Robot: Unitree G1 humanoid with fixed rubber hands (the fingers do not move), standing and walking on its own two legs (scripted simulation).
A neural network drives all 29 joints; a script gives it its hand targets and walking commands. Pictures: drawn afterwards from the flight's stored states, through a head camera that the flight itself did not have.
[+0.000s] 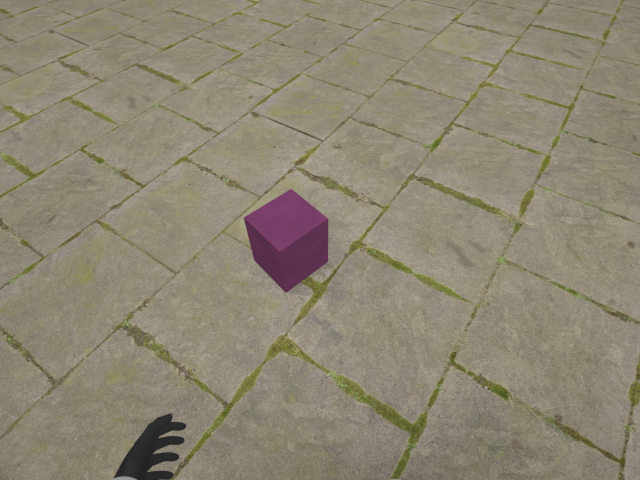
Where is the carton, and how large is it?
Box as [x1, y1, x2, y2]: [244, 189, 327, 292]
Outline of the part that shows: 291,189 244,217 254,260 286,292 327,261 327,218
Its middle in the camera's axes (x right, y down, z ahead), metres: -0.11 +0.01 +1.41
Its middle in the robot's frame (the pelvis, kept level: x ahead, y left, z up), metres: +0.98 +0.07 -0.63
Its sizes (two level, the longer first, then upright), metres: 0.210 0.200 0.250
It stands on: the floor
